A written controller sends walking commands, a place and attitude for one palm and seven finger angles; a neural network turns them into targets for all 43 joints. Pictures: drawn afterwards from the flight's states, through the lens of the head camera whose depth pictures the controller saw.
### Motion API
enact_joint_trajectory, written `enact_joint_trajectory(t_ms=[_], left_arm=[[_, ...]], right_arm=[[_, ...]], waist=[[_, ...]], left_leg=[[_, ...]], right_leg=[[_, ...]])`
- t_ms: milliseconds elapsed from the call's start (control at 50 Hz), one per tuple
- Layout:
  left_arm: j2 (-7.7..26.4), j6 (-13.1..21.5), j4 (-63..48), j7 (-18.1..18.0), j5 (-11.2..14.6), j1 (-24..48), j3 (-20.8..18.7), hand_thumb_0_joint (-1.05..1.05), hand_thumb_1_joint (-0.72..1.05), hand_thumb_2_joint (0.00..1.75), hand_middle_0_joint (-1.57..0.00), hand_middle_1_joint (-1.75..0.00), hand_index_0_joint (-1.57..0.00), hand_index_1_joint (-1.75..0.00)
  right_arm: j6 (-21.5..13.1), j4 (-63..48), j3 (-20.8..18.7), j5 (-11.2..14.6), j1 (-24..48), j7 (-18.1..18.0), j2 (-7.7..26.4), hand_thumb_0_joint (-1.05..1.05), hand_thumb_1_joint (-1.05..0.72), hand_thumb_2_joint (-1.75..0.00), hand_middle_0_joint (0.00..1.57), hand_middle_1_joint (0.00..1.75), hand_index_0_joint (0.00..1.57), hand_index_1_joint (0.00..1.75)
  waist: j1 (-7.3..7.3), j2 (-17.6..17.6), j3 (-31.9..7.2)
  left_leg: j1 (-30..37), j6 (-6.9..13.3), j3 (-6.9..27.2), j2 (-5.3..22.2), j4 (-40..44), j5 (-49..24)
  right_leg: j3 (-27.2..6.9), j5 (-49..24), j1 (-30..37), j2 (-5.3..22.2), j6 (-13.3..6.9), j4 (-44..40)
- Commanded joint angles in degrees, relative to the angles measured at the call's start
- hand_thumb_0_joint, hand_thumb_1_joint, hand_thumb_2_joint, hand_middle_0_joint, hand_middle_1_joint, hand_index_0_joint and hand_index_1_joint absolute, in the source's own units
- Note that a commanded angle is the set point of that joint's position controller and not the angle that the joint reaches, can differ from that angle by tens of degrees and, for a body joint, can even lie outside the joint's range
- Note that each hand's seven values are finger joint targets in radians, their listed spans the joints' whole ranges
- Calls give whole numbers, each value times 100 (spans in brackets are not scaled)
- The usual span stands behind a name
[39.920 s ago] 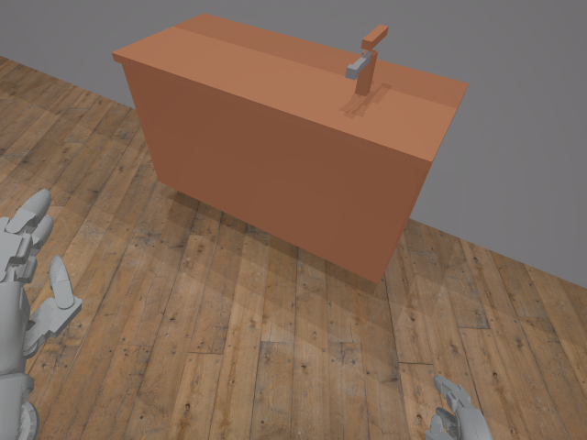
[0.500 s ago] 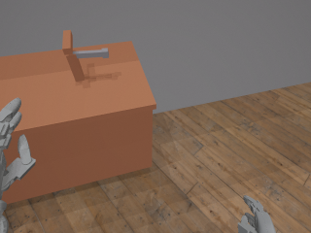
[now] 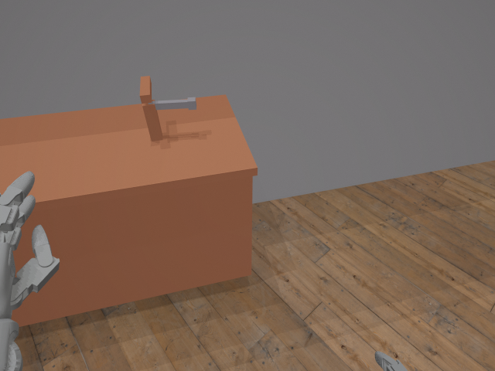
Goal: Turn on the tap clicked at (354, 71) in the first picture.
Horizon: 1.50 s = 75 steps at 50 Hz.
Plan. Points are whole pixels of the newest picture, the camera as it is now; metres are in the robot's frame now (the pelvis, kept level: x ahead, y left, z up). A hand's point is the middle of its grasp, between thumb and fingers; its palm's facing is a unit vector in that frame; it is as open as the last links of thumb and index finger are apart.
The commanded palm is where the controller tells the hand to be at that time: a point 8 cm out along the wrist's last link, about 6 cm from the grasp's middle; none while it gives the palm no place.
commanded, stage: stop stepping back and stand still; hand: left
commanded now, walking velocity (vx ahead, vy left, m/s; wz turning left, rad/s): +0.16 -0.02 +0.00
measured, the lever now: (192, 103) +0.86 +0.19 +0.05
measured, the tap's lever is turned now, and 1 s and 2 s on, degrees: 83 83 83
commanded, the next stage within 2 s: stand and check the lever's angle in 0.30 s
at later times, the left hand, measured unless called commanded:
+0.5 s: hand (80, 255) +0.22 +0.22 +0.16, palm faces +0.44 -0.79 -0.43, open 7.4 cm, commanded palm +0.17 +0.25 +0.18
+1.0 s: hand (91, 232) +0.27 +0.23 +0.15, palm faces +0.37 -0.85 -0.39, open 7.4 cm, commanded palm +0.21 +0.27 +0.18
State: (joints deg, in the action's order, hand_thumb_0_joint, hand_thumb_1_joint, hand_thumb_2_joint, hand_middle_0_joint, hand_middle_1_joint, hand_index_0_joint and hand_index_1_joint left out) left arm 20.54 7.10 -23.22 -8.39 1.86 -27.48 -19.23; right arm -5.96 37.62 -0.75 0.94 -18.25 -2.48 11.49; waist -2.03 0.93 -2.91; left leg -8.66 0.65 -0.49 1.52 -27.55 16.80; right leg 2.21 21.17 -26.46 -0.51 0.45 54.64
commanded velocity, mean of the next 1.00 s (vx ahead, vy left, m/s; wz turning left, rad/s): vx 0.02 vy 0.02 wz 0.00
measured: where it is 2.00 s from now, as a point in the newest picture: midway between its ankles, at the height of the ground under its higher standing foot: outside the picture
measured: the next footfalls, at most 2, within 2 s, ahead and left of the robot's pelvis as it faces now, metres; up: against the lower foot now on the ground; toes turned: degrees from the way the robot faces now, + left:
right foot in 0.08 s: +0.08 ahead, -0.11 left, +0.00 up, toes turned +0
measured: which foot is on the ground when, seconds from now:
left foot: down 0.00-1.00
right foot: up 0.00-0.06, down 0.08-1.00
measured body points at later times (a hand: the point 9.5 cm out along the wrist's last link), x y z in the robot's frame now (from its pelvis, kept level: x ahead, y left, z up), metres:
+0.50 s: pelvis +0.02 -0.03 -0.01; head +0.01 -0.05 +0.44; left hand +0.20 +0.26 +0.18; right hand +0.18 -0.27 -0.10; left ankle +0.03 +0.10 -0.74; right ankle +0.04 -0.11 -0.74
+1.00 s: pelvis +0.05 -0.01 +0.00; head +0.06 -0.02 +0.45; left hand +0.24 +0.27 +0.17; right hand +0.24 -0.25 -0.07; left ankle +0.03 +0.10 -0.74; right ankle +0.04 -0.11 -0.74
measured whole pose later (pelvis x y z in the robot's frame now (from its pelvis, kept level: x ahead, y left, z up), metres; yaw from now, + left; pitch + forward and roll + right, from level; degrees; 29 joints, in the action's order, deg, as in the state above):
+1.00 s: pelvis +0.05 -0.01 +0.00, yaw +0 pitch -1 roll -1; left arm 20.3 7.4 -25.2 -8.0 3.5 -27.3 -17.5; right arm -3.2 33.8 -0.6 0.8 -9.4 -3.3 12.3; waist 0.2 1.4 1.6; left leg -9.3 0.5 -1.8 0.8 -25.2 15.1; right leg 0.7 13.3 -8.7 -2.9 -2.1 22.9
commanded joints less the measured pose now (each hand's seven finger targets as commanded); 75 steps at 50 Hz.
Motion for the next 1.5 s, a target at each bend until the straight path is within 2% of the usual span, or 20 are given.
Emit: enact_joint_trajectory(t_ms=[0, 20, 40, 60, 80, 160, 200, 240, 280, 300, 320, 360, 400, 440, 480, 540, 580, 660, 760, 1480], left_arm=[[813, 349, -1060, -97, -26, 900, -462, 0, 90, 90, -20, -30, -20, -30], [788, 335, -975, -91, -60, 1039, -403, 0, 90, 90, -20, -30, -20, -30], [812, 356, -972, -72, -107, 1173, -373, 0, 90, 90, -20, -30, -20, -30], [961, 357, -996, -48, -120, 1283, -392, 0, 90, 90, -20, -30, -20, -30], [1072, 406, -1173, -43, -71, 1551, -399, 0, 90, 90, -20, -30, -20, -30], [1427, 556, -1596, -57, 28, 933, -849, 0, 90, 90, -20, -30, -20, -30], [1278, 582, -1712, -125, 69, 581, -835, 0, 90, 90, -20, -30, -20, -30], [1214, 609, -1753, -175, 114, 473, -843, 0, 90, 90, -20, -30, -20, -30], [1028, 631, -1632, -169, 132, 440, -761, 0, 90, 90, -20, -30, -20, -30], [1022, 616, -1660, -162, 75, 470, -775, 0, 90, 90, -20, -30, -20, -30], [1104, 595, -1482, -162, 30, 582, -883, 0, 90, 90, -20, -30, -20, -30], [984, 527, -1147, -83, -30, 587, -759, 0, 90, 90, -20, -30, -20, -30], [882, 545, -887, -55, -78, 456, -625, 0, 90, 90, -20, -30, -20, -30], [804, 537, -1033, -3, -29, 640, -423, 0, 90, 90, -20, -30, -20, -30], [948, 525, -1339, -35, 16, 807, -431, 0, 90, 90, -20, -30, -20, -30], [1070, 598, -1582, -116, 52, 820, -582, 0, 90, 90, -20, -30, -20, -30], [1047, 601, -1579, -130, 101, 617, -631, 0, 90, 90, -20, -30, -20, -30], [1047, 527, -1543, -108, 98, 357, -697, 0, 90, 90, -20, -30, -20, -30], [961, 463, -1410, -85, 145, 129, -642, 0, 90, 90, -20, -30, -20, -30], [846, 438, -1388, -109, 79, 599, -428, 0, 90, 90, -20, -30, -20, -30]], right_arm=[[-296, -914, -191, -33, 1094, -152, 805, 0, -90, -90, 20, 30, 20, 30], [-284, -892, -195, -52, 1102, -156, 808, 0, -90, -90, 20, 30, 20, 30], [-275, -861, -224, -60, 1046, -151, 774, 0, -90, -90, 20, 30, 20, 30], [-258, -858, -261, -41, 998, -130, 681, 0, -90, -90, 20, 30, 20, 30], [-302, -957, -288, -15, 1092, -95, 652, 0, -90, -90, 20, 30, 20, 30], [-211, -884, -278, -4, 1138, -64, 657, 0, -90, -90, 20, 30, 20, 30], [-163, -992, -171, -38, 1261, -107, 512, 0, -90, -90, 20, 30, 20, 30], [-170, -1012, -169, -77, 1181, -156, 578, 0, -90, -90, 20, 30, 20, 30], [-184, -1074, -188, -78, 1175, -201, 758, 0, -90, -90, 20, 30, 20, 30], [-179, -1072, -206, -37, 1095, -180, 839, 0, -90, -90, 20, 30, 20, 30], [-211, -1025, -207, -17, 1169, -197, 750, 0, -90, -90, 20, 30, 20, 30], [-269, -1052, -195, 6, 1210, -178, 685, 0, -90, -90, 20, 30, 20, 30], [-311, -997, -178, 17, 1181, -145, 671, 0, -90, -90, 20, 30, 20, 30], [-327, -1003, -280, 1, 1096, -69, 682, 0, -90, -90, 20, 30, 20, 30], [-315, -1005, -302, 16, 1102, -9, 664, 0, -90, -90, 20, 30, 20, 30], [-336, -995, -239, -8, 1122, -34, 640, 0, -90, -90, 20, 30, 20, 30], [-291, -1025, -272, -6, 1197, -91, 692, 0, -90, -90, 20, 30, 20, 30], [-148, -1113, -270, 14, 1274, -105, 700, 0, -90, -90, 20, 30, 20, 30], [-50, -1185, -263, 22, 1265, -104, 705, 0, -90, -90, 20, 30, 20, 30], [-105, -1146, -187, -86, 1354, -225, 735, 0, -90, -90, 20, 30, 20, 30]], waist=[[184, 1130, 520], [212, 879, 487], [218, 85, 416], [147, -1212, 302], [191, -1619, 160], [134, -683, 190], [153, -681, 130], [101, -167, 101], [129, 974, 373], [160, 1269, 204], [139, 1455, 371], [202, 1286, 648], [250, 372, 550], [144, -927, 318], [166, -872, 287], [195, -273, -207], [265, 30, -355], [234, 307, -428], [225, 117, -564], [274, 382, -157]], left_leg=[[-1428, 586, 701, 1011, 1051, 2211], [-1773, 499, 487, 804, 509, 2243], [-2083, 391, 105, 411, -664, 1884], [-2461, 198, -235, -90, -2117, 1499], [-2506, 73, -53, -174, -3113, 1279], [-1251, 29, 98, 224, -2178, 706], [-465, 94, -215, 119, -1135, 573], [70, 120, -368, -53, -176, 445], [-107, 528, 1140, 684, 1025, 1513], [-268, 719, 1702, 1111, 1370, 1474], [-863, 794, 2057, 1340, 1807, 2101], [-1626, 703, 1588, 1157, 1779, 2281], [-1503, 468, 852, 672, 799, 1176], [-1132, 110, 124, 21, -491, 393], [-1265, 11, 99, 15, -985, 41], [-661, 41, 174, 67, 78, -696], [-11, 106, 344, 274, 381, -1730], [253, 130, 412, 415, 243, -2499], [281, 86, 342, 417, 248, -2712], [-337, 33, 536, 284, 1013, -847]], right_leg=[[459, 211, 1592, -192, -98, -2313], [340, 112, 2118, -196, -171, -2785], [-420, 192, 2366, 168, -407, -3297], [-2285, 757, 2334, 1255, -862, -4084], [-3251, 1248, 2104, 1924, -1103, -4534], [-1809, 943, 904, 1695, -1034, -4249], [-1400, 1323, 535, 1482, -916, -4115], [-1095, 1563, 470, 1118, -728, -3676], [-717, 1232, 228, 339, -343, -2538], [-170, 521, 521, -78, -129, -1697], [-187, 488, 718, -60, -41, -1317], [-211, 145, 1358, 1, -6, -1723], [-426, -608, 1929, 99, -51, -3186], [-1921, -95, 1516, 945, -434, -4072], [-2408, -800, 1753, 1476, -702, -4216], [-1508, -2903, 2423, 1213, -579, -3313], [-989, -2545, 2193, 719, -245, -3138], [-780, -2762, 2145, 480, -189, -3141], [-777, -3180, 2289, 459, -179, -3154], [-616, -1608, 2065, 131, -124, -3577]])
